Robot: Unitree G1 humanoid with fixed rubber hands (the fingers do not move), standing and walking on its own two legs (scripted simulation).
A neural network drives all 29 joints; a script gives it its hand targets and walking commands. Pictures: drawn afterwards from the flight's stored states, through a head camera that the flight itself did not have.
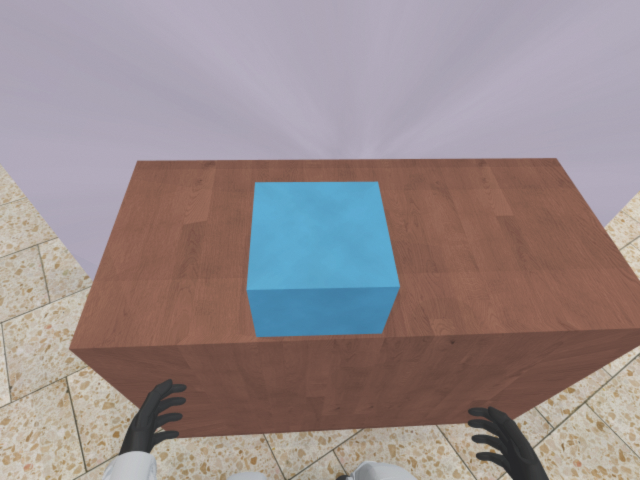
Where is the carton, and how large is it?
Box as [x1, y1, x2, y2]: [247, 182, 399, 336]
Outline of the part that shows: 255,182 247,277 247,294 256,336 381,333 398,290 399,284 377,182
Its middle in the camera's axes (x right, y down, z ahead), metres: +0.00 +0.03 +0.63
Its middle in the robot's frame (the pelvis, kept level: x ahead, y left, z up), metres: +0.45 +0.00 -0.04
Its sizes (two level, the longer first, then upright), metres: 0.206 0.205 0.146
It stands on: a pedestal, 0.64 m high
